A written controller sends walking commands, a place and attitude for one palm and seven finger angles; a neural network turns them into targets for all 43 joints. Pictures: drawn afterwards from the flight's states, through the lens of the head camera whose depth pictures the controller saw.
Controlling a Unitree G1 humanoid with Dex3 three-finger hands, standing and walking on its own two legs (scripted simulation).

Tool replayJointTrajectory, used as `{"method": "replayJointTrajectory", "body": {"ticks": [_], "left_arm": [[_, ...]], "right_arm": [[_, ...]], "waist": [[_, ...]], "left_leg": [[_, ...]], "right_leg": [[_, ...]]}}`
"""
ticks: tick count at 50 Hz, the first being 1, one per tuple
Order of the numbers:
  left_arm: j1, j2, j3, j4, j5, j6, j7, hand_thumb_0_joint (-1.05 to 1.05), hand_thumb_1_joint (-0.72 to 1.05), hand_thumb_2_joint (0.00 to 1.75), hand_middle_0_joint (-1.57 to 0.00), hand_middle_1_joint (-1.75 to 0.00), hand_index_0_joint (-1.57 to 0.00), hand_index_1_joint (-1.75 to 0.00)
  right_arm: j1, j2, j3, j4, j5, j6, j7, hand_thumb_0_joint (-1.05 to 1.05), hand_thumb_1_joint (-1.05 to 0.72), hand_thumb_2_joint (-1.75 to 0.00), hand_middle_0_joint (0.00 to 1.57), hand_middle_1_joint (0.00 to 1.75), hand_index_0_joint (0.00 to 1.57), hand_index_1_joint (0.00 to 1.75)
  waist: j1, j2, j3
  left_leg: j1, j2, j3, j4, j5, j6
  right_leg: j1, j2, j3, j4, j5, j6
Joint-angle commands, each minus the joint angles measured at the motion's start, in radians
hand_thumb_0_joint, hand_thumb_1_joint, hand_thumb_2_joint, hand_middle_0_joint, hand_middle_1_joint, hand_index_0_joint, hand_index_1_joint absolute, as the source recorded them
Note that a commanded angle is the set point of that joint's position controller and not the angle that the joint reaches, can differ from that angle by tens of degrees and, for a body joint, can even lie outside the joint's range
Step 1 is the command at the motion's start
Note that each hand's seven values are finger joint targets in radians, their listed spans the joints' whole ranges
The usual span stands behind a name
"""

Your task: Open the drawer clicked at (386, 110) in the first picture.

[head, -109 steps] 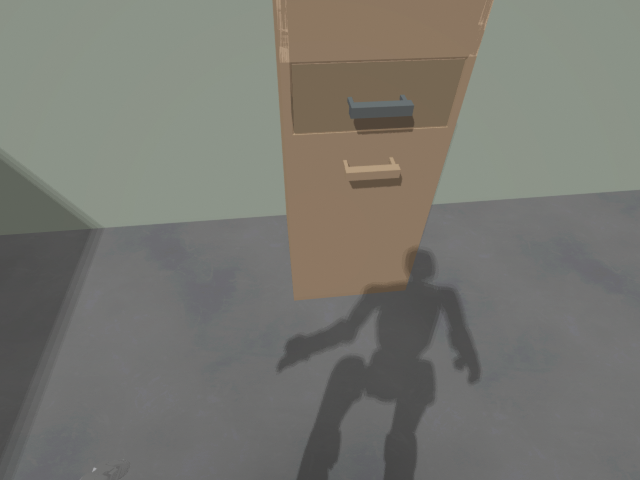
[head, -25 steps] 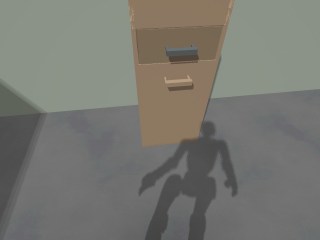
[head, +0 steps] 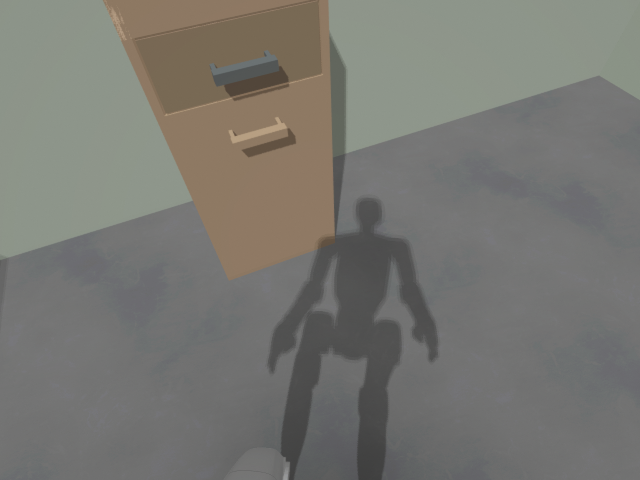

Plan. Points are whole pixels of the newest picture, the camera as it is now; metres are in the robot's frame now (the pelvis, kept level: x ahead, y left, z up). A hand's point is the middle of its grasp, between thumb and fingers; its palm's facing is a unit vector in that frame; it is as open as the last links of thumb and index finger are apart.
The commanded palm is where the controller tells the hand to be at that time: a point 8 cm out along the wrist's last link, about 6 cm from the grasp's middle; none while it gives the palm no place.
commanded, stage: walk to a spot facing it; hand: left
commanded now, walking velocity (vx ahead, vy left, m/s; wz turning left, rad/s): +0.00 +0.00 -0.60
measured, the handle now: (243, 65) +0.89 +0.26 +0.04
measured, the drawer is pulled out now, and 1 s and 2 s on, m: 0.00 0.00 0.00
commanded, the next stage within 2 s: none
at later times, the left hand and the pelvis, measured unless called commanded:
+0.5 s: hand out of the picture +0.08 +0.29 -0.17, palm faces -0.20 -0.95 -0.22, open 7.4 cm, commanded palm none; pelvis -0.03 +0.09 +0.00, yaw -16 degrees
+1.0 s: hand (231, 463) +0.16 +0.16 -0.16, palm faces -0.62 -0.76 -0.20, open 7.4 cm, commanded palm none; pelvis -0.04 +0.07 +0.00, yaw -37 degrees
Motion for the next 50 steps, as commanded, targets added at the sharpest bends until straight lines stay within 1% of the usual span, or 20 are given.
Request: {"method": "replayJointTrajectory", "body": {"ticks": [1,12,16,18,19,20,21,22,24,26,28,32,37,41,43,46,47,48,49,50], "left_arm": [[0.054,0.201,0.066,-0.061,-0.004,-0.025,0.019,0.0,0.9,0.9,-0.2,-0.3,-0.2,-0.3],[0.033,0.227,0.073,-0.081,0.01,-0.009,0.015,0.0,0.9,0.9,-0.2,-0.3,-0.2,-0.3],[-0.011,0.25,0.077,-0.1,0.013,0.002,0.012,0.0,0.9,0.9,-0.2,-0.3,-0.2,-0.3],[-0.06,0.255,0.079,-0.114,0.009,0.008,0.011,0.0,0.9,0.9,-0.2,-0.3,-0.2,-0.3],[-0.088,0.242,0.076,-0.127,0.005,0.009,0.009,0.0,0.9,0.9,-0.2,-0.3,-0.2,-0.3],[-0.077,0.189,0.069,-0.142,0.0,0.013,0.003,0.0,0.9,0.9,-0.2,-0.3,-0.2,-0.3],[-0.047,0.148,0.065,-0.145,-0.004,0.012,-0.006,0.0,0.9,0.9,-0.2,-0.3,-0.2,-0.3],[-0.073,0.195,0.08,-0.143,0.012,0.013,-0.006,0.0,0.9,0.9,-0.2,-0.3,-0.2,-0.3],[-0.01,0.212,0.098,-0.087,0.025,0.026,-0.021,0.0,0.9,0.9,-0.2,-0.3,-0.2,-0.3],[0.023,0.174,0.087,-0.067,0.023,0.033,-0.035,0.0,0.9,0.9,-0.2,-0.3,-0.2,-0.3],[0.009,0.155,0.08,-0.07,0.019,0.037,-0.035,0.0,0.9,0.9,-0.2,-0.3,-0.2,-0.3],[-0.066,0.142,0.072,-0.078,0.013,0.036,-0.032,0.0,0.9,0.9,-0.2,-0.3,-0.2,-0.3],[-0.117,0.126,0.064,-0.086,0.007,0.043,-0.034,0.0,0.9,0.9,-0.2,-0.3,-0.2,-0.3],[-0.184,0.105,0.054,-0.101,0.012,0.034,-0.048,0.0,0.9,0.9,-0.2,-0.3,-0.2,-0.3],[-0.201,0.095,0.052,-0.11,0.013,0.027,-0.054,0.0,0.9,0.9,-0.2,-0.3,-0.2,-0.3],[-0.187,0.085,0.052,-0.109,0.012,0.015,-0.056,0.0,0.9,0.9,-0.2,-0.3,-0.2,-0.3],[-0.152,0.079,0.054,-0.104,0.009,0.009,-0.053,0.0,0.9,0.9,-0.2,-0.3,-0.2,-0.3],[-0.096,0.084,0.057,-0.08,0.009,0.0,-0.05,0.0,0.9,0.9,-0.2,-0.3,-0.2,-0.3],[-0.006,0.117,0.063,-0.046,0.011,-0.013,-0.042,0.0,0.9,0.9,-0.2,-0.3,-0.2,-0.3],[0.1,0.231,0.081,-0.015,0.02,-0.03,-0.026,0.0,0.9,0.9,-0.2,-0.3,-0.2,-0.3]], "right_arm": [[-0.02,-0.09,-0.02,-0.082,-0.001,-0.02,-0.01,0.0,-0.9,-0.9,0.2,0.3,0.2,0.3],[-0.06,-0.096,-0.015,-0.132,0.005,-0.027,-0.012,0.0,-0.9,-0.9,0.2,0.3,0.2,0.3],[-0.009,-0.09,-0.014,-0.138,0.017,-0.037,-0.014,0.0,-0.9,-0.9,0.2,0.3,0.2,0.3],[0.082,-0.093,-0.016,-0.119,0.02,-0.045,-0.018,0.0,-0.9,-0.9,0.2,0.3,0.2,0.3],[0.151,-0.112,-0.019,-0.104,0.02,-0.053,-0.023,0.0,-0.9,-0.9,0.2,0.3,0.2,0.3],[0.173,-0.172,-0.03,-0.102,0.013,-0.062,-0.03,0.0,-0.9,-0.9,0.2,0.3,0.2,0.3],[0.127,-0.252,-0.042,-0.132,0.005,-0.058,-0.027,0.0,-0.9,-0.9,0.2,0.3,0.2,0.3],[0.071,-0.251,-0.034,-0.158,0.004,-0.054,-0.027,0.0,-0.9,-0.9,0.2,0.3,0.2,0.3],[-0.05,-0.145,-0.004,-0.179,-0.003,-0.059,-0.028,0.0,-0.9,-0.9,0.2,0.3,0.2,0.3],[-0.052,-0.118,0.01,-0.175,0.001,-0.068,-0.027,0.0,-0.9,-0.9,0.2,0.3,0.2,0.3],[0.021,-0.119,0.006,-0.156,-0.002,-0.069,-0.026,0.0,-0.9,-0.9,0.2,0.3,0.2,0.3],[0.165,-0.115,-0.002,-0.107,0.0,-0.074,-0.03,0.0,-0.9,-0.9,0.2,0.3,0.2,0.3],[0.206,-0.134,-0.016,-0.076,-0.002,-0.074,-0.028,0.0,-0.9,-0.9,0.2,0.3,0.2,0.3],[0.251,-0.15,-0.03,-0.045,-0.011,-0.077,-0.017,0.0,-0.9,-0.9,0.2,0.3,0.2,0.3],[0.248,-0.161,-0.035,-0.03,-0.015,-0.079,-0.012,0.0,-0.9,-0.9,0.2,0.3,0.2,0.3],[0.231,-0.173,-0.04,-0.019,-0.018,-0.082,-0.003,0.0,-0.9,-0.9,0.2,0.3,0.2,0.3],[0.218,-0.172,-0.04,-0.017,-0.019,-0.082,-0.001,0.0,-0.9,-0.9,0.2,0.3,0.2,0.3],[0.205,-0.169,-0.038,-0.015,-0.018,-0.08,0.002,0.0,-0.9,-0.9,0.2,0.3,0.2,0.3],[0.201,-0.148,-0.032,-0.019,-0.015,-0.077,0.008,0.0,-0.9,-0.9,0.2,0.3,0.2,0.3],[0.197,-0.083,-0.014,-0.05,0.0,-0.073,0.02,0.0,-0.9,-0.9,0.2,0.3,0.2,0.3]], "waist": [[0.004,-0.104,-0.153],[0.019,-0.147,-0.131],[0.003,-0.165,-0.138],[-0.042,-0.171,-0.154],[-0.076,-0.142,-0.171],[-0.086,0.033,-0.171],[-0.06,0.299,-0.143],[-0.053,0.206,-0.081],[0.022,0.115,-0.033],[0.036,0.09,-0.035],[0.011,0.113,-0.038],[-0.047,0.118,-0.029],[-0.066,0.142,-0.034],[-0.102,0.143,-0.061],[-0.101,0.143,-0.054],[-0.089,0.139,-0.066],[-0.066,0.127,-0.086],[-0.035,0.084,-0.108],[0.008,-0.01,-0.14],[0.059,-0.303,-0.175]], "left_leg": [[-0.113,0.013,-0.047,-0.008,0.022,-0.01],[0.012,-0.026,-0.051,-0.248,-0.061,0.007],[0.153,-0.06,-0.043,-0.441,-0.081,0.036],[0.306,-0.076,-0.033,-0.607,0.005,0.053],[0.447,-0.048,-0.045,-0.714,0.059,0.067],[0.566,0.111,-0.21,-0.852,-0.051,0.113],[0.518,0.357,-0.458,-0.947,-0.115,0.157],[0.324,0.437,-0.475,-0.959,-0.082,0.21],[0.178,0.282,-0.253,-0.928,0.023,0.182],[0.161,0.197,-0.099,-0.904,0.094,0.15],[0.259,0.175,-0.056,-0.877,0.114,0.151],[0.386,0.227,-0.077,-0.87,0.196,0.164],[0.41,0.293,-0.053,-0.873,0.216,0.209],[0.418,0.329,-0.026,-0.916,-0.076,0.212],[0.374,0.351,-0.007,-0.934,-0.188,0.201],[0.322,0.36,0.041,-0.903,-0.219,0.175],[0.323,0.361,0.068,-0.863,-0.194,0.161],[0.279,0.34,0.117,-0.774,-0.186,0.134],[0.171,0.295,0.189,-0.603,-0.182,0.089],[-0.089,0.181,0.299,-0.302,-0.253,0.029]], "right_leg": [[0.218,-0.254,0.349,-0.171,0.266,-0.005],[0.121,-0.233,0.487,-0.192,0.141,-0.081],[0.047,-0.216,0.521,-0.19,0.132,-0.064],[-0.041,-0.177,0.504,-0.173,0.082,-0.02],[-0.143,-0.127,0.458,-0.124,-0.013,0.023],[-0.309,-0.014,0.339,0.013,-0.177,0.073],[-0.413,0.079,0.144,0.314,-0.331,0.121],[-0.376,-0.007,0.092,0.501,-0.321,0.148],[-0.279,-0.033,0.067,0.71,-0.175,0.163],[-0.272,-0.05,0.022,0.811,-0.096,0.166],[-0.33,-0.058,0.006,0.811,-0.075,0.178],[-0.379,-0.099,-0.003,0.705,-0.087,0.192],[-0.33,-0.146,-0.033,0.552,-0.161,0.19],[-0.277,-0.158,-0.096,0.4,-0.215,0.161],[-0.226,-0.163,-0.113,0.33,-0.228,0.142],[-0.103,-0.136,-0.157,0.203,-0.266,0.114],[-0.047,-0.132,-0.158,0.123,-0.246,0.103],[0.069,-0.11,-0.185,0.022,-0.179,0.094],[0.254,-0.118,-0.171,-0.089,-0.131,0.074],[0.465,-0.339,0.139,-0.233,-0.35,-0.004]]}}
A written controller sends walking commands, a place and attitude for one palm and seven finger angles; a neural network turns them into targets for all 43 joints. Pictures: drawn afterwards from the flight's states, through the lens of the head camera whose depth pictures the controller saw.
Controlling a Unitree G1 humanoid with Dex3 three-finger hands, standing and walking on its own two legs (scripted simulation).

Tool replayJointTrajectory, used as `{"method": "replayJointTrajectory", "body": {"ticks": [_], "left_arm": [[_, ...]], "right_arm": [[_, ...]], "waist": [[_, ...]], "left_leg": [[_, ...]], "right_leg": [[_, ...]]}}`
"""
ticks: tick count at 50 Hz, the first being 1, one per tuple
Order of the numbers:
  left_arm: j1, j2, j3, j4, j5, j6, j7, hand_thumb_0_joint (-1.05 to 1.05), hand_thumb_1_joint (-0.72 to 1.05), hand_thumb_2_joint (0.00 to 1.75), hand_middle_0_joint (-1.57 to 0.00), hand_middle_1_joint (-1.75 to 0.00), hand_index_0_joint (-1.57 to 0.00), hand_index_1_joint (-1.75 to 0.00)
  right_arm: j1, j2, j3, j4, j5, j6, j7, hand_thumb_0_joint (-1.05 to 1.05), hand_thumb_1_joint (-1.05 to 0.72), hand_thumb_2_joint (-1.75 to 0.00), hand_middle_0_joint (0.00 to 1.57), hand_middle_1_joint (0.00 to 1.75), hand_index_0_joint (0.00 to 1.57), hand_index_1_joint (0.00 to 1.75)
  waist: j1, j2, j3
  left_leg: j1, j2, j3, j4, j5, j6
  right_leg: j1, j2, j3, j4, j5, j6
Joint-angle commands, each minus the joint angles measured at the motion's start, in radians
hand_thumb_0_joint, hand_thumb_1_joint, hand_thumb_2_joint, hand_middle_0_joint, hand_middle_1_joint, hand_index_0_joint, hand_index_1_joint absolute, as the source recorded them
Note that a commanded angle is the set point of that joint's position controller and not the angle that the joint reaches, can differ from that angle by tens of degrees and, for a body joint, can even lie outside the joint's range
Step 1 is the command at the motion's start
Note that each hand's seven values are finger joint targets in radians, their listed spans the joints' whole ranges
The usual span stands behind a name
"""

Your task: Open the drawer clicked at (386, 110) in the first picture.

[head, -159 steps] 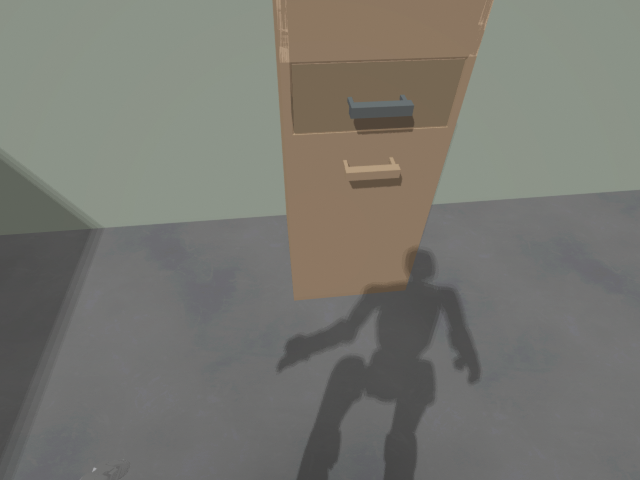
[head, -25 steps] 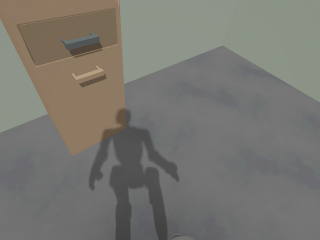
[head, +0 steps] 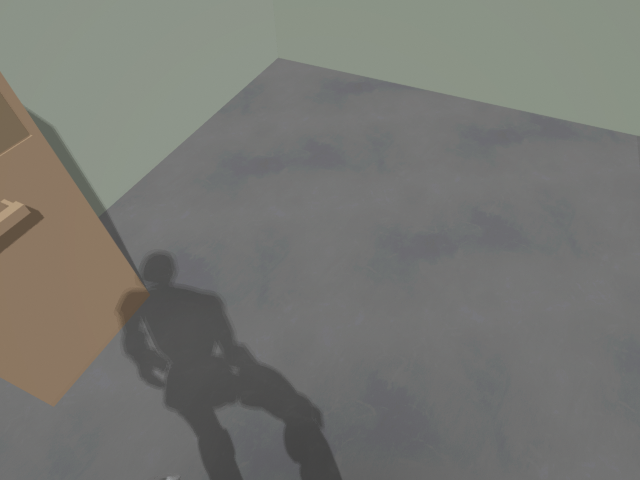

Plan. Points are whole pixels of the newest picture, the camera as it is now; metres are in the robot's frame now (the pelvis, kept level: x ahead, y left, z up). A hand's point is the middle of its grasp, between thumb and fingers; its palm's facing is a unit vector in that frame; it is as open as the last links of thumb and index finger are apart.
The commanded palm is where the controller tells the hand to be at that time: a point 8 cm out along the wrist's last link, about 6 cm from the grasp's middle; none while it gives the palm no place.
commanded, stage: walk to a spot facing it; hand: left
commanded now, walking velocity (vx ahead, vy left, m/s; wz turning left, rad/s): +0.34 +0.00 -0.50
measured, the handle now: out of the picture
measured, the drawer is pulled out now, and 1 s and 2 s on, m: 0.00 0.00 0.00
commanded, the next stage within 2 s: turn to face it in 1.04 s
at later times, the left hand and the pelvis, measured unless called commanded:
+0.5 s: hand out of the picture +0.16 +0.20 -0.20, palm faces -0.11 -0.98 -0.13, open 7.4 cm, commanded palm none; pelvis +0.21 +0.02 -0.02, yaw -13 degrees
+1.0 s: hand (279, 253) +0.56 +0.09 -0.16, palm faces -0.47 -0.87 -0.13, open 7.4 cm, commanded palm none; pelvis +0.39 -0.02 +0.00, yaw -27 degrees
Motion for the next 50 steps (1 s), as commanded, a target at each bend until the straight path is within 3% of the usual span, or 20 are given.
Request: {"method": "replayJointTrajectory", "body": {"ticks": [1,2,4,6,8,13,16,18,20,21,22,23,24,26,28,30,33,40,46,50], "left_arm": [[0.294,0.29,0.06,0.022,-0.012,-0.065,0.053,0.0,0.9,0.9,-0.2,-0.3,-0.2,-0.3],[0.291,0.266,0.059,0.016,-0.019,-0.065,0.067,0.0,0.9,0.9,-0.2,-0.3,-0.2,-0.3],[0.203,0.22,0.046,0.006,-0.018,-0.089,0.069,0.0,0.9,0.9,-0.2,-0.3,-0.2,-0.3],[0.15,0.152,0.022,-0.001,-0.015,-0.105,0.067,0.0,0.9,0.9,-0.2,-0.3,-0.2,-0.3],[0.174,0.143,0.013,0.013,-0.013,-0.123,0.064,0.0,0.9,0.9,-0.2,-0.3,-0.2,-0.3],[0.255,0.143,0.006,0.065,-0.009,-0.138,0.072,0.0,0.9,0.9,-0.2,-0.3,-0.2,-0.3],[0.256,0.143,0.006,0.08,-0.004,-0.137,0.081,0.0,0.9,0.9,-0.2,-0.3,-0.2,-0.3],[0.233,0.163,0.011,0.079,-0.006,-0.138,0.081,0.0,0.9,0.9,-0.2,-0.3,-0.2,-0.3],[0.213,0.176,0.02,0.087,-0.014,-0.139,0.083,0.0,0.9,0.9,-0.2,-0.3,-0.2,-0.3],[0.224,0.138,0.019,0.087,-0.02,-0.138,0.077,0.0,0.9,0.9,-0.2,-0.3,-0.2,-0.3],[0.312,0.07,0.015,0.076,-0.036,-0.128,0.061,0.0,0.9,0.9,-0.2,-0.3,-0.2,-0.3],[0.289,0.077,0.013,0.063,-0.031,-0.126,0.063,0.0,0.9,0.9,-0.2,-0.3,-0.2,-0.3],[0.261,0.092,0.014,0.075,-0.026,-0.119,0.063,0.0,0.9,0.9,-0.2,-0.3,-0.2,-0.3],[0.179,0.061,0.014,0.07,-0.009,-0.109,0.037,0.0,0.9,0.9,-0.2,-0.3,-0.2,-0.3],[0.23,0.015,0.013,0.091,0.002,-0.077,0.032,0.0,0.9,0.9,-0.2,-0.3,-0.2,-0.3],[0.269,-0.001,0.015,0.097,0.002,-0.054,0.034,0.0,0.9,0.9,-0.2,-0.3,-0.2,-0.3],[0.219,0.001,0.03,0.066,0.006,-0.043,0.031,0.0,0.9,0.9,-0.2,-0.3,-0.2,-0.3],[0.042,0.007,0.031,-0.004,0.004,-0.038,0.02,0.0,0.9,0.9,-0.2,-0.3,-0.2,-0.3],[-0.129,-0.012,0.012,-0.059,0.0,-0.05,0.014,0.0,0.9,0.9,-0.2,-0.3,-0.2,-0.3],[-0.137,-0.02,0.006,-0.069,-0.004,-0.062,0.017,0.0,0.9,0.9,-0.2,-0.3,-0.2,-0.3]], "right_arm": [[-0.169,-0.067,0.004,-0.168,0.003,-0.019,0.025,0.0,-0.9,-0.9,0.2,0.3,0.2,0.3],[-0.215,-0.102,-0.007,-0.182,-0.002,-0.018,0.026,0.0,-0.9,-0.9,0.2,0.3,0.2,0.3],[-0.224,-0.1,-0.013,-0.16,0.001,-0.024,0.033,0.0,-0.9,-0.9,0.2,0.3,0.2,0.3],[-0.175,-0.09,-0.021,-0.124,-0.005,-0.024,0.035,0.0,-0.9,-0.9,0.2,0.3,0.2,0.3],[-0.152,-0.065,-0.016,-0.113,-0.003,-0.02,0.037,0.0,-0.9,-0.9,0.2,0.3,0.2,0.3],[-0.262,-0.043,-0.005,-0.157,0.005,-0.027,0.046,0.0,-0.9,-0.9,0.2,0.3,0.2,0.3],[-0.328,-0.028,0.003,-0.185,0.011,-0.04,0.051,0.0,-0.9,-0.9,0.2,0.3,0.2,0.3],[-0.288,-0.035,0.004,-0.172,0.013,-0.05,0.046,0.0,-0.9,-0.9,0.2,0.3,0.2,0.3],[-0.052,-0.081,-0.009,-0.094,0.007,-0.063,0.024,0.0,-0.9,-0.9,0.2,0.3,0.2,0.3],[0.114,-0.167,-0.03,-0.047,-0.002,-0.064,0.01,0.0,-0.9,-0.9,0.2,0.3,0.2,0.3],[0.192,-0.282,-0.057,-0.03,-0.011,-0.068,0.002,0.0,-0.9,-0.9,0.2,0.3,0.2,0.3],[0.164,-0.278,-0.044,-0.036,0.005,-0.058,0.0,0.0,-0.9,-0.9,0.2,0.3,0.2,0.3],[0.034,-0.212,-0.032,-0.055,0.011,-0.058,-0.002,0.0,-0.9,-0.9,0.2,0.3,0.2,0.3],[-0.115,-0.097,-0.002,-0.09,0.012,-0.073,-0.003,0.0,-0.9,-0.9,0.2,0.3,0.2,0.3],[-0.113,-0.04,0.01,-0.062,0.009,-0.085,-0.005,0.0,-0.9,-0.9,0.2,0.3,0.2,0.3],[-0.112,-0.031,0.007,-0.054,0.015,-0.09,-0.007,0.0,-0.9,-0.9,0.2,0.3,0.2,0.3],[-0.07,-0.017,-0.006,-0.048,0.015,-0.099,-0.01,0.0,-0.9,-0.9,0.2,0.3,0.2,0.3],[0.048,-0.036,-0.007,-0.007,0.022,-0.103,-0.016,0.0,-0.9,-0.9,0.2,0.3,0.2,0.3],[0.164,-0.035,-0.001,0.038,0.008,-0.089,-0.016,0.0,-0.9,-0.9,0.2,0.3,0.2,0.3],[0.156,-0.05,-0.005,0.04,0.002,-0.07,-0.018,0.0,-0.9,-0.9,0.2,0.3,0.2,0.3]], "waist": [[0.194,-0.417,-0.043],[0.183,-0.269,0.001],[0.138,-0.219,0.062],[0.08,-0.146,0.103],[0.06,-0.143,0.106],[0.081,-0.156,0.094],[0.088,-0.175,0.095],[0.06,-0.183,0.063],[-0.042,-0.141,-0.072],[-0.104,-0.019,-0.189],[-0.091,0.307,-0.308],[-0.068,0.288,-0.299],[-0.028,0.2,-0.193],[0.026,0.079,0.036],[0.076,0.088,0.069],[0.099,0.101,0.045],[0.096,0.04,0.047],[0.053,0.032,0.08],[-0.008,0.052,0.128],[0.01,0.087,0.105]], "left_leg": [[-0.597,-0.041,-0.148,0.506,-0.299,-0.046],[-0.633,-0.016,-0.256,0.569,-0.197,-0.031],[-0.619,0.01,-0.281,0.6,-0.048,-0.034],[-0.548,0.013,-0.287,0.563,0.046,-0.053],[-0.513,-0.006,-0.255,0.529,0.077,-0.069],[-0.537,-0.033,-0.236,0.411,0.145,-0.057],[-0.427,-0.05,-0.234,0.249,0.153,-0.033],[-0.259,-0.101,-0.202,0.143,0.134,-0.009],[0.071,-0.143,-0.203,0.013,0.213,0.013],[0.308,-0.039,-0.297,0.0,0.218,0.03],[0.508,0.279,-0.709,-0.1,0.189,0.117],[0.428,0.352,-0.87,-0.253,0.059,0.167],[0.279,0.335,-0.795,-0.323,-0.136,0.142],[-0.004,0.256,-0.598,-0.361,-0.145,0.114],[-0.129,0.183,-0.425,-0.368,-0.043,0.064],[-0.138,0.157,-0.326,-0.377,-0.03,0.06],[-0.075,0.159,-0.282,-0.402,0.021,0.059],[0.173,0.179,-0.195,-0.369,0.28,0.076],[0.275,0.197,-0.115,-0.32,0.511,0.119],[0.312,0.188,-0.017,-0.189,0.868,0.117]], "right_leg": [[0.405,-0.357,0.64,-0.434,-0.151,-0.183],[0.361,-0.36,0.589,-0.447,-0.151,-0.208],[0.282,-0.285,0.51,-0.438,-0.076,-0.188],[0.204,-0.225,0.347,-0.415,0.151,-0.166],[0.19,-0.186,0.27,-0.395,0.397,-0.156],[0.264,-0.162,0.261,-0.363,0.594,-0.171],[0.237,-0.165,0.267,-0.345,0.614,-0.154],[0.207,-0.152,0.248,-0.273,0.768,-0.142],[0.157,-0.113,0.223,-0.01,0.866,-0.107],[0.046,-0.047,0.189,0.223,0.616,-0.077],[-0.208,0.11,0.092,0.573,-0.074,-0.032],[-0.278,0.101,0.178,0.758,-0.168,-0.049],[-0.3,0.03,0.197,0.823,-0.069,-0.054],[-0.321,-0.054,0.153,0.792,0.083,-0.039],[-0.25,-0.057,0.143,0.742,0.144,-0.027],[-0.259,-0.055,0.131,0.723,0.188,-0.018],[-0.367,-0.069,0.134,0.703,0.286,0.002],[-0.55,-0.09,0.091,0.515,0.326,0.033],[-0.522,-0.067,-0.004,0.279,0.262,0.012],[-0.394,0.015,-0.087,0.11,0.177,-0.028]]}}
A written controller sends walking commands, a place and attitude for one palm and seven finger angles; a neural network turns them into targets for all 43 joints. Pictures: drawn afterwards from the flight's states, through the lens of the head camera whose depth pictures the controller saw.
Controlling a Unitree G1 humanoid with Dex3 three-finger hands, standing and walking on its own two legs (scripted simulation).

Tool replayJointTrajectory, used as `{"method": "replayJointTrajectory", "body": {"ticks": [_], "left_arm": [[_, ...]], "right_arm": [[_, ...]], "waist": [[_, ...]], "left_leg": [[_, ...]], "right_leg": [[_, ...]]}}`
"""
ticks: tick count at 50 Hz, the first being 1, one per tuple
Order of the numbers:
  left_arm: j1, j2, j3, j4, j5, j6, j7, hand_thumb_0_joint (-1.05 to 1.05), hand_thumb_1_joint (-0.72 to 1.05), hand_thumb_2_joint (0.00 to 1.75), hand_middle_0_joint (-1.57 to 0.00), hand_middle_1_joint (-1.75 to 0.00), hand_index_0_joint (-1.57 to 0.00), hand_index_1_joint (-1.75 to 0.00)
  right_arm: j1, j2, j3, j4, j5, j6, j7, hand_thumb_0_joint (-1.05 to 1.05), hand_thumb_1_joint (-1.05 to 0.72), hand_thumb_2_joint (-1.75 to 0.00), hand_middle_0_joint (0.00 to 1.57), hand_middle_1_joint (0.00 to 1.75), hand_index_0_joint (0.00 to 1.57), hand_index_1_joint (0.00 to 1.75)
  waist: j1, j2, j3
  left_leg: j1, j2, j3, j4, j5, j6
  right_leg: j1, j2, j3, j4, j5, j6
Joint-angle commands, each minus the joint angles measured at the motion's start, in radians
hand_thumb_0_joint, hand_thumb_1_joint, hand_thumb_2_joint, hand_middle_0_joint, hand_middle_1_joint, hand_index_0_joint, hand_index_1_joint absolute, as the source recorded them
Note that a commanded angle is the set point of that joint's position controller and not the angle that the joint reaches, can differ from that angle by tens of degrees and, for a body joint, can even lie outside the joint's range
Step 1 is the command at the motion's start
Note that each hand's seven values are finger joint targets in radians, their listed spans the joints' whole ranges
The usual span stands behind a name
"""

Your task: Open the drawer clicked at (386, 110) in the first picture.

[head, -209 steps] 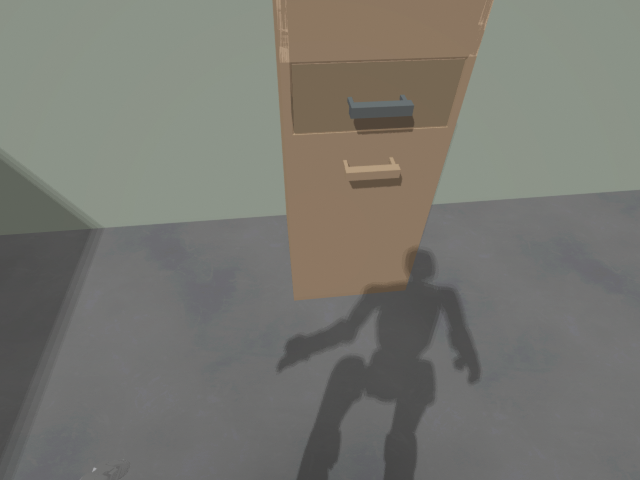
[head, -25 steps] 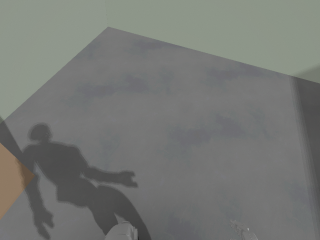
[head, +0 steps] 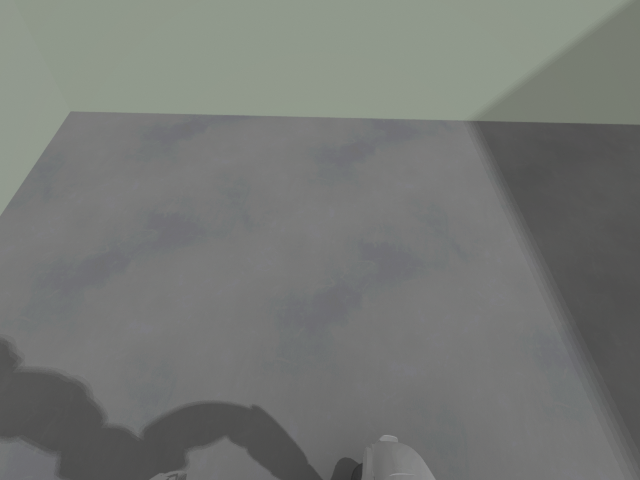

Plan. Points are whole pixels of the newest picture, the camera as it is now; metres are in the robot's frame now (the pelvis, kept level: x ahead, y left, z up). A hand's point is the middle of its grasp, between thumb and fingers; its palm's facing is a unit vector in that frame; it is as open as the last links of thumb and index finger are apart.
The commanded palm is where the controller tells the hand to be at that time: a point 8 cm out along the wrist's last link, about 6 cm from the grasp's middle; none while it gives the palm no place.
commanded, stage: walk to a spot facing it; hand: left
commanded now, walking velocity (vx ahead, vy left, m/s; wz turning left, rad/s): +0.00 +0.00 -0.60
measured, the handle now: out of the picture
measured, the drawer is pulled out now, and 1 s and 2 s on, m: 0.00 0.00 0.00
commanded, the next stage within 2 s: turn to face it in 0.04 s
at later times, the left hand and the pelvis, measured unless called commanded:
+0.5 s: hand (211, 414) +0.24 +0.16 -0.17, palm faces +0.05 -0.99 -0.16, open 7.4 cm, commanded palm none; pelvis +0.13 -0.01 -0.01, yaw +2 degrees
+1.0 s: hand (155, 476) +0.16 +0.23 -0.16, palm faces +0.31 -0.92 -0.25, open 7.4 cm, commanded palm none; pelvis +0.12 -0.01 +0.01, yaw +17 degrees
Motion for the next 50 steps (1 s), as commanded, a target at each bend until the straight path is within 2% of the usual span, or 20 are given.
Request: {"method": "replayJointTrajectory", "body": {"ticks": [1,3,4,5,6,7,8,12,14,17,20,24,26,27,28,29,31,36,46,50], "left_arm": [[-0.067,0.018,-0.002,-0.104,-0.009,-0.049,0.005,0.0,0.9,0.9,-0.2,-0.3,-0.2,-0.3],[0.088,0.053,0.009,-0.059,-0.003,-0.067,0.01,0.0,0.9,0.9,-0.2,-0.3,-0.2,-0.3],[0.213,0.1,0.023,-0.025,-0.001,-0.083,0.014,0.0,0.9,0.9,-0.2,-0.3,-0.2,-0.3],[0.31,0.217,0.045,-0.001,-0.003,-0.096,0.024,0.0,0.9,0.9,-0.2,-0.3,-0.2,-0.3],[0.355,0.304,0.06,0.007,-0.031,-0.097,0.042,0.0,0.9,0.9,-0.2,-0.3,-0.2,-0.3],[0.317,0.282,0.055,-0.012,-0.044,-0.084,0.059,0.0,0.9,0.9,-0.2,-0.3,-0.2,-0.3],[0.241,0.223,0.034,-0.023,-0.039,-0.087,0.066,0.0,0.9,0.9,-0.2,-0.3,-0.2,-0.3],[0.043,0.103,-0.015,-0.041,-0.024,-0.099,0.08,0.0,0.9,0.9,-0.2,-0.3,-0.2,-0.3],[-0.007,0.087,-0.031,-0.045,-0.021,-0.099,0.077,0.0,0.9,0.9,-0.2,-0.3,-0.2,-0.3],[0.008,0.084,-0.028,-0.042,-0.022,-0.085,0.071,0.0,0.9,0.9,-0.2,-0.3,-0.2,-0.3],[0.039,0.111,-0.013,-0.041,-0.017,-0.067,0.073,0.0,0.9,0.9,-0.2,-0.3,-0.2,-0.3],[0.073,0.153,0.007,-0.048,-0.011,-0.054,0.079,0.0,0.9,0.9,-0.2,-0.3,-0.2,-0.3],[0.081,0.149,0.012,-0.053,-0.018,-0.047,0.078,0.0,0.9,0.9,-0.2,-0.3,-0.2,-0.3],[0.097,0.12,0.012,-0.067,-0.027,-0.039,0.076,0.0,0.9,0.9,-0.2,-0.3,-0.2,-0.3],[0.101,0.066,0.002,-0.104,-0.035,-0.035,0.073,0.0,0.9,0.9,-0.2,-0.3,-0.2,-0.3],[0.039,0.096,0.0,-0.129,-0.024,-0.029,0.075,0.0,0.9,0.9,-0.2,-0.3,-0.2,-0.3],[0.002,0.092,0.012,-0.116,-0.016,-0.027,0.07,0.0,0.9,0.9,-0.2,-0.3,-0.2,-0.3],[0.057,0.103,0.019,-0.08,-0.021,-0.025,0.06,0.0,0.9,0.9,-0.2,-0.3,-0.2,-0.3],[-0.003,0.124,0.019,-0.112,-0.025,-0.015,0.068,0.0,0.9,0.9,-0.2,-0.3,-0.2,-0.3],[0.013,0.123,0.014,-0.125,-0.032,-0.013,0.072,0.0,0.9,0.9,-0.2,-0.3,-0.2,-0.3]], "right_arm": [[0.067,-0.183,-0.04,-0.035,-0.001,0.004,-0.006,0.0,-0.9,-0.9,0.2,0.3,0.2,0.3],[0.019,-0.219,-0.05,-0.063,0.009,0.007,-0.004,0.0,-0.9,-0.9,0.2,0.3,0.2,0.3],[-0.01,-0.227,-0.052,-0.084,0.018,0.009,0.004,0.0,-0.9,-0.9,0.2,0.3,0.2,0.3],[0.008,-0.176,-0.042,-0.115,0.038,0.012,0.014,0.0,-0.9,-0.9,0.2,0.3,0.2,0.3],[-0.002,-0.128,-0.034,-0.148,0.039,0.01,0.003,0.0,-0.9,-0.9,0.2,0.3,0.2,0.3],[-0.068,-0.144,-0.037,-0.163,0.038,0.018,-0.011,0.0,-0.9,-0.9,0.2,0.3,0.2,0.3],[-0.096,-0.114,-0.034,-0.159,0.03,0.022,-0.004,0.0,-0.9,-0.9,0.2,0.3,0.2,0.3],[0.02,-0.059,-0.01,-0.065,0.006,0.084,-0.005,0.0,-0.9,-0.9,0.2,0.3,0.2,0.3],[0.071,-0.043,-0.002,-0.038,0.01,0.103,-0.001,0.0,-0.9,-0.9,0.2,0.3,0.2,0.3],[0.006,-0.056,-0.002,-0.064,0.012,0.106,0.009,0.0,-0.9,-0.9,0.2,0.3,0.2,0.3],[-0.125,-0.092,-0.011,-0.114,0.011,0.104,0.018,0.0,-0.9,-0.9,0.2,0.3,0.2,0.3],[-0.197,-0.101,-0.02,-0.155,0.011,0.099,0.029,0.0,-0.9,-0.9,0.2,0.3,0.2,0.3],[-0.152,-0.123,-0.028,-0.153,0.008,0.094,0.033,0.0,-0.9,-0.9,0.2,0.3,0.2,0.3],[-0.093,-0.18,-0.038,-0.148,0.003,0.084,0.034,0.0,-0.9,-0.9,0.2,0.3,0.2,0.3],[-0.069,-0.268,-0.054,-0.157,-0.002,0.077,0.028,0.0,-0.9,-0.9,0.2,0.3,0.2,0.3],[-0.056,-0.288,-0.06,-0.152,-0.004,0.085,0.02,0.0,-0.9,-0.9,0.2,0.3,0.2,0.3],[-0.124,-0.241,-0.054,-0.168,-0.001,0.076,0.006,0.0,-0.9,-0.9,0.2,0.3,0.2,0.3],[-0.177,-0.241,-0.055,-0.192,0.011,0.062,0.001,0.0,-0.9,-0.9,0.2,0.3,0.2,0.3],[-0.161,-0.273,-0.08,-0.18,0.006,0.085,0.014,0.0,-0.9,-0.9,0.2,0.3,0.2,0.3],[-0.191,-0.297,-0.09,-0.194,0.003,0.098,0.018,0.0,-0.9,-0.9,0.2,0.3,0.2,0.3]], "waist": [[0.022,0.155,0.033],[0.1,0.174,-0.091],[0.167,0.156,-0.173],[0.198,-0.047,-0.311],[0.181,-0.178,-0.433],[0.181,-0.059,-0.396],[0.152,-0.002,-0.247],[-0.009,0.007,-0.104],[-0.048,-0.033,-0.105],[-0.013,-0.111,-0.07],[0.036,-0.137,-0.027],[0.065,-0.106,-0.02],[0.042,0.006,-0.052],[0.021,0.188,-0.089],[0.018,0.435,-0.082],[-0.005,0.318,-0.093],[0.019,0.244,-0.086],[0.037,0.087,-0.177],[0.002,0.187,-0.135],[0.012,0.194,-0.143]], "left_leg": [[0.068,0.295,-0.085,0.071,1.057,0.077],[0.043,0.275,-0.051,0.307,1.156,0.042],[-0.09,0.263,-0.055,0.518,1.032,0.004],[-0.43,0.166,-0.077,0.818,0.359,-0.054],[-0.665,0.014,-0.192,1.171,-0.277,-0.107],[-0.653,0.056,-0.364,1.156,-0.206,-0.08],[-0.675,0.079,-0.373,1.1,-0.109,-0.077],[-0.484,0.096,-0.409,0.919,0.024,-0.073],[-0.401,0.084,-0.4,0.768,0.063,-0.074],[-0.416,0.057,-0.376,0.659,0.104,-0.072],[-0.479,0.052,-0.359,0.559,0.02,-0.076],[-0.445,0.037,-0.33,0.399,-0.001,-0.067],[-0.326,0.033,-0.343,0.21,0.141,-0.055],[-0.257,0.135,-0.523,0.061,0.363,-0.001],[-0.182,0.352,-0.808,-0.034,0.741,0.129],[-0.219,0.394,-0.822,-0.043,0.724,0.204],[-0.236,0.283,-0.763,-0.05,0.536,0.154],[-0.145,0.181,-0.645,-0.038,0.544,0.115],[-0.178,0.154,-0.786,-0.065,0.35,0.147],[-0.242,0.135,-0.867,-0.069,0.272,0.15]], "right_leg": [[-0.004,0.097,-0.095,-0.149,-0.099,-0.042],[0.221,0.144,-0.111,-0.24,-0.047,-0.067],[0.467,0.124,-0.084,-0.34,0.074,-0.084],[0.842,-0.124,0.213,-0.311,0.485,-0.186],[0.978,-0.375,0.61,-0.301,0.998,-0.332],[0.882,-0.36,0.484,-0.346,0.967,-0.356],[0.744,-0.297,0.364,-0.374,0.921,-0.299],[0.276,-0.181,0.155,-0.504,0.598,-0.177],[0.188,-0.137,0.051,-0.528,0.406,-0.15],[0.191,-0.13,0.043,-0.569,0.181,-0.143],[0.282,-0.194,0.075,-0.555,0.127,-0.168],[0.34,-0.25,0.062,-0.463,0.16,-0.158],[0.325,-0.225,0.003,-0.317,0.123,-0.098],[0.247,-0.138,-0.053,-0.135,-0.026,-0.032],[0.05,0.0,-0.077,0.081,-0.444,0.053],[0.055,0.016,0.033,0.253,-0.505,0.045],[-0.018,-0.003,0.099,0.357,-0.354,0.042],[0.005,0.004,0.123,0.333,-0.193,0.072],[0.07,0.031,0.132,0.11,-0.27,0.088],[0.17,0.067,0.138,-0.021,-0.303,0.069]]}}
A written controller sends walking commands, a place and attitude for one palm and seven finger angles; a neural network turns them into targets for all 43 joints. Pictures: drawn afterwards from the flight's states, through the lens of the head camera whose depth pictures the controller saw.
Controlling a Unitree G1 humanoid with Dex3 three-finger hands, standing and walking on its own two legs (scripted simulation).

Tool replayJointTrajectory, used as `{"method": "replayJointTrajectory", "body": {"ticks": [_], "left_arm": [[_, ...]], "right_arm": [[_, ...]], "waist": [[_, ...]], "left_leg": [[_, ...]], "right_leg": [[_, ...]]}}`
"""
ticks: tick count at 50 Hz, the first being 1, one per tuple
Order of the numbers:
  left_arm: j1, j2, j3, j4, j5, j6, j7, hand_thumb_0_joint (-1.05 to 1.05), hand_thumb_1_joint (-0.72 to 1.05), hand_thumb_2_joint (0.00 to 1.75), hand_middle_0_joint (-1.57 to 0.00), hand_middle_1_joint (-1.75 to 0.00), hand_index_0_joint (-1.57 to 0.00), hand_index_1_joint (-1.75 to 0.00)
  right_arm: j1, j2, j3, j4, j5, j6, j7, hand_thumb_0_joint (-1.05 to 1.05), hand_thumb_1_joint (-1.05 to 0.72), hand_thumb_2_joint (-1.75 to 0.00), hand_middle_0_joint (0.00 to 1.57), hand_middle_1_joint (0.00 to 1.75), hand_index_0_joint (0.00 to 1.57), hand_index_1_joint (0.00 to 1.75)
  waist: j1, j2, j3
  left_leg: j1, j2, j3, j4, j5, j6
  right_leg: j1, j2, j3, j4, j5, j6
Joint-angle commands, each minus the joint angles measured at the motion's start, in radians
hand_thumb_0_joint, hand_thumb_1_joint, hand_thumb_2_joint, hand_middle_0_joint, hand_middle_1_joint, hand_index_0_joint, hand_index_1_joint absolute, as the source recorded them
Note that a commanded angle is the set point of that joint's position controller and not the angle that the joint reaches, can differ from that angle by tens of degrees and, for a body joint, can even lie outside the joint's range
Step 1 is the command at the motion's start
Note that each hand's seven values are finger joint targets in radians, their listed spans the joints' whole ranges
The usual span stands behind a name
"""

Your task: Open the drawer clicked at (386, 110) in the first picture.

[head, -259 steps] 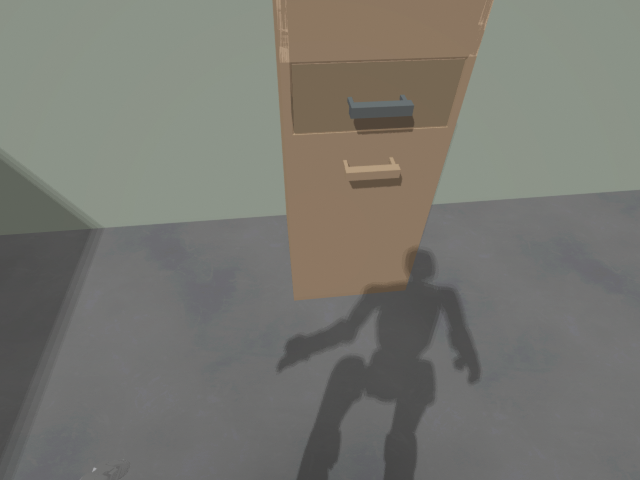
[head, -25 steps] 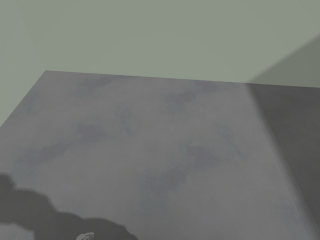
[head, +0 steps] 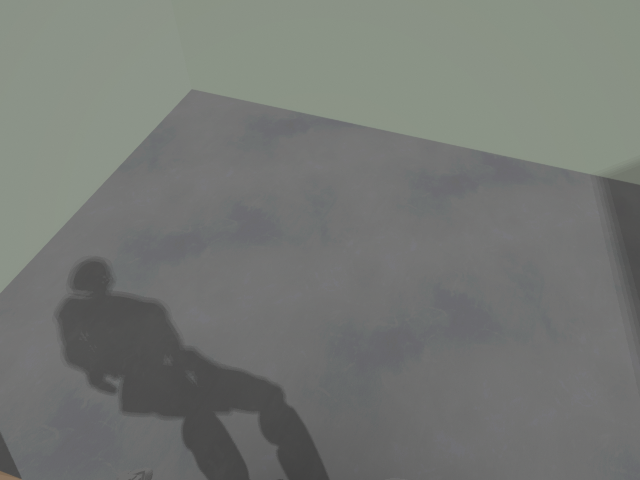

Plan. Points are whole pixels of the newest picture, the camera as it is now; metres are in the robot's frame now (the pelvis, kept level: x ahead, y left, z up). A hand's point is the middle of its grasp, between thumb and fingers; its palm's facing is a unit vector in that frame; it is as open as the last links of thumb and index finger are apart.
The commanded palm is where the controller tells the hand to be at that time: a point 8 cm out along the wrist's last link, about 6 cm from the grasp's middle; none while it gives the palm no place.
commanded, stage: turn to face it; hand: left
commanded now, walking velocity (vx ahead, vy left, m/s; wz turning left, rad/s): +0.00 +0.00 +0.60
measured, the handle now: out of the picture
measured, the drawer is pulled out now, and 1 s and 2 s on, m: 0.00 0.00 0.00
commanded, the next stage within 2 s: none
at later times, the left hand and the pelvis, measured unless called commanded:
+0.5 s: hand out of the picture -0.07 +0.14 -0.16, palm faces +0.35 -0.90 -0.27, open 7.4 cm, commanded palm none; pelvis -0.04 -0.06 +0.00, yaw +20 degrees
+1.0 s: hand out of the picture -0.09 +0.21 -0.15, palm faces +0.58 -0.77 -0.27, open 7.4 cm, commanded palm none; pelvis -0.06 -0.04 +0.00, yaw +36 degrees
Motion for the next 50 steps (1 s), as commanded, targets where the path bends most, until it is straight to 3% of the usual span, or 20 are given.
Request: {"method": "replayJointTrajectory", "body": {"ticks": [1,4,5,6,7,8,9,12,17,23,26,29,30,31,32,33,34,37,45,50], "left_arm": [[0.013,0.054,0.007,-0.098,-0.01,-0.028,0.008,0.0,0.9,0.9,-0.2,-0.3,-0.2,-0.3],[0.128,0.069,0.014,-0.076,-0.016,-0.031,0.011,0.0,0.9,0.9,-0.2,-0.3,-0.2,-0.3],[0.189,0.095,0.024,-0.065,-0.013,-0.035,0.014,0.0,0.9,0.9,-0.2,-0.3,-0.2,-0.3],[0.203,0.191,0.04,-0.081,0.007,-0.048,0.022,0.0,0.9,0.9,-0.2,-0.3,-0.2,-0.3],[0.119,0.243,0.036,-0.115,0.011,-0.043,0.025,0.0,0.9,0.9,-0.2,-0.3,-0.2,-0.3],[0.02,0.206,0.02,-0.149,0.002,-0.042,0.028,0.0,0.9,0.9,-0.2,-0.3,-0.2,-0.3],[-0.059,0.161,0.015,-0.166,-0.001,-0.055,0.025,0.0,0.9,0.9,-0.2,-0.3,-0.2,-0.3],[-0.058,0.092,-0.01,-0.156,-0.002,-0.07,0.018,0.0,0.9,0.9,-0.2,-0.3,-0.2,-0.3],[0.126,0.123,-0.006,-0.105,0.003,-0.075,0.019,0.0,0.9,0.9,-0.2,-0.3,-0.2,-0.3],[0.169,0.167,0.007,-0.086,0.014,-0.065,0.015,0.0,0.9,0.9,-0.2,-0.3,-0.2,-0.3],[0.162,0.186,0.017,-0.077,0.016,-0.059,0.012,0.0,0.9,0.9,-0.2,-0.3,-0.2,-0.3],[0.148,0.185,0.023,-0.074,0.001,-0.052,0.007,0.0,0.9,0.9,-0.2,-0.3,-0.2,-0.3],[0.151,0.147,0.018,-0.094,-0.007,-0.048,0.002,0.0,0.9,0.9,-0.2,-0.3,-0.2,-0.3],[0.094,0.083,-0.005,-0.143,-0.008,-0.046,-0.005,0.0,0.9,0.9,-0.2,-0.3,-0.2,-0.3],[0.041,0.099,-0.005,-0.157,0.0,-0.032,0.002,0.0,0.9,0.9,-0.2,-0.3,-0.2,-0.3],[0.025,0.097,0.0,-0.147,0.003,-0.025,0.003,0.0,0.9,0.9,-0.2,-0.3,-0.2,-0.3],[0.021,0.094,0.007,-0.132,0.002,-0.024,0.001,0.0,0.9,0.9,-0.2,-0.3,-0.2,-0.3],[0.068,0.105,0.01,-0.099,0.003,-0.025,-0.012,0.0,0.9,0.9,-0.2,-0.3,-0.2,-0.3],[-0.012,0.081,-0.001,-0.15,-0.005,-0.031,-0.001,0.0,0.9,0.9,-0.2,-0.3,-0.2,-0.3],[0.065,0.082,-0.002,-0.147,-0.015,-0.048,0.005,0.0,0.9,0.9,-0.2,-0.3,-0.2,-0.3]], "right_arm": [[0.017,-0.227,-0.059,-0.07,-0.003,-0.001,-0.004,0.0,-0.9,-0.9,0.2,0.3,0.2,0.3],[-0.051,-0.228,-0.067,-0.099,-0.003,0.01,0.004,0.0,-0.9,-0.9,0.2,0.3,0.2,0.3],[-0.078,-0.209,-0.067,-0.112,0.002,0.016,0.007,0.0,-0.9,-0.9,0.2,0.3,0.2,0.3],[-0.056,-0.139,-0.06,-0.123,0.012,0.021,0.012,0.0,-0.9,-0.9,0.2,0.3,0.2,0.3],[-0.059,-0.121,-0.061,-0.142,0.001,0.014,0.007,0.0,-0.9,-0.9,0.2,0.3,0.2,0.3],[-0.064,-0.174,-0.067,-0.138,-0.01,0.017,0.014,0.0,-0.9,-0.9,0.2,0.3,0.2,0.3],[-0.022,-0.167,-0.069,-0.109,-0.011,0.031,0.023,0.0,-0.9,-0.9,0.2,0.3,0.2,0.3],[0.012,-0.141,-0.058,-0.072,-0.007,0.035,0.035,0.0,-0.9,-0.9,0.2,0.3,0.2,0.3],[-0.09,-0.132,-0.042,-0.1,0.0,0.036,0.036,0.0,-0.9,-0.9,0.2,0.3,0.2,0.3],[-0.18,-0.124,-0.022,-0.124,0.009,0.029,0.036,0.0,-0.9,-0.9,0.2,0.3,0.2,0.3],[-0.171,-0.117,-0.012,-0.126,0.015,0.015,0.035,0.0,-0.9,-0.9,0.2,0.3,0.2,0.3],[-0.067,-0.16,-0.02,-0.103,0.012,-0.003,0.03,0.0,-0.9,-0.9,0.2,0.3,0.2,0.3],[-0.004,-0.25,-0.044,-0.092,0.005,-0.013,0.025,0.0,-0.9,-0.9,0.2,0.3,0.2,0.3],[0.054,-0.352,-0.069,-0.087,0.011,-0.014,0.018,0.0,-0.9,-0.9,0.2,0.3,0.2,0.3],[0.1,-0.352,-0.069,-0.059,0.012,-0.005,0.013,0.0,-0.9,-0.9,0.2,0.3,0.2,0.3],[0.059,-0.311,-0.056,-0.061,0.008,-0.007,0.006,0.0,-0.9,-0.9,0.2,0.3,0.2,0.3],[-0.009,-0.287,-0.051,-0.082,0.004,-0.009,-0.002,0.0,-0.9,-0.9,0.2,0.3,0.2,0.3],[-0.124,-0.24,-0.031,-0.119,0.003,-0.014,-0.003,0.0,-0.9,-0.9,0.2,0.3,0.2,0.3],[-0.047,-0.251,-0.046,-0.109,-0.001,-0.009,0.0,0.0,-0.9,-0.9,0.2,0.3,0.2,0.3],[-0.091,-0.249,-0.054,-0.126,0.002,-0.001,0.003,0.0,-0.9,-0.9,0.2,0.3,0.2,0.3]], "waist": [[0.001,0.185,-0.117],[0.054,0.168,-0.124],[0.087,0.129,-0.121],[0.097,-0.139,-0.122],[0.083,-0.326,-0.045],[0.042,-0.203,-0.004],[-0.007,-0.188,0.015],[-0.024,-0.172,0.071],[0.056,-0.166,-0.002],[0.088,-0.215,-0.036],[0.092,-0.257,-0.084],[0.031,-0.183,-0.151],[-0.007,0.033,-0.204],[-0.048,0.312,-0.201],[-0.064,0.22,-0.195],[-0.044,0.18,-0.14],[-0.024,0.219,-0.097],[0.029,0.174,-0.048],[-0.003,0.137,-0.088],[0.043,0.155,-0.122]], "left_leg": [[0.123,0.239,-0.377,-0.141,-0.003,0.112],[-0.031,0.169,-0.36,-0.143,-0.126,0.05],[-0.156,0.12,-0.313,-0.083,-0.226,0.004],[-0.33,0.003,-0.152,0.19,-0.356,-0.073],[-0.407,-0.06,-0.006,0.469,-0.417,-0.116],[-0.312,0.008,-0.046,0.611,-0.378,-0.093],[-0.264,0.023,-0.031,0.695,-0.294,-0.095],[-0.28,0.055,0.037,0.79,-0.193,-0.125],[-0.295,0.077,0.075,0.689,-0.232,-0.15],[-0.181,0.087,0.136,0.46,-0.322,-0.137],[-0.083,0.072,0.174,0.296,-0.333,-0.114],[0.165,0.065,0.177,-0.016,-0.078,-0.088],[0.37,0.209,-0.01,-0.066,0.138,-0.024],[0.472,0.452,-0.301,-0.055,0.563,0.091],[0.411,0.486,-0.256,-0.039,0.601,0.163],[0.317,0.428,-0.21,-0.07,0.427,0.151],[0.252,0.37,-0.203,-0.084,0.322,0.131],[0.152,0.27,-0.121,-0.102,0.228,0.084],[0.204,0.266,-0.251,-0.071,0.252,0.126],[0.089,0.212,-0.295,0.015,0.293,0.089]], "right_leg": [[0.016,0.033,0.006,-0.143,-0.029,-0.016],[0.248,0.064,-0.032,-0.388,0.068,-0.041],[0.389,0.024,-0.017,-0.544,0.125,-0.057],[0.487,-0.217,0.23,-0.728,-0.054,-0.131],[0.319,-0.45,0.455,-0.79,-0.148,-0.214],[0.118,-0.436,0.351,-0.786,-0.122,-0.213],[0.05,-0.35,0.261,-0.779,-0.088,-0.186],[0.111,-0.237,0.039,-0.671,0.247,-0.152],[0.32,-0.27,-0.006,-0.591,0.484,-0.181],[0.345,-0.323,-0.046,-0.543,0.59,-0.212],[0.371,-0.332,-0.08,-0.476,0.669,-0.201],[0.28,-0.299,-0.175,-0.289,0.615,-0.117],[0.076,-0.223,-0.212,-0.092,0.38,-0.054],[-0.203,-0.099,-0.182,0.108,-0.225,0.014],[-0.21,-0.1,-0.087,0.214,-0.234,0.0],[-0.204,-0.11,-0.055,0.247,-0.166,-0.005],[-0.208,-0.106,-0.037,0.259,-0.099,-0.002],[-0.146,-0.081,-0.031,0.231,0.025,0.005],[-0.087,-0.021,-0.017,-0.018,-0.017,0.012],[0.16,0.035,-0.041,-0.329,0.103,-0.004]]}}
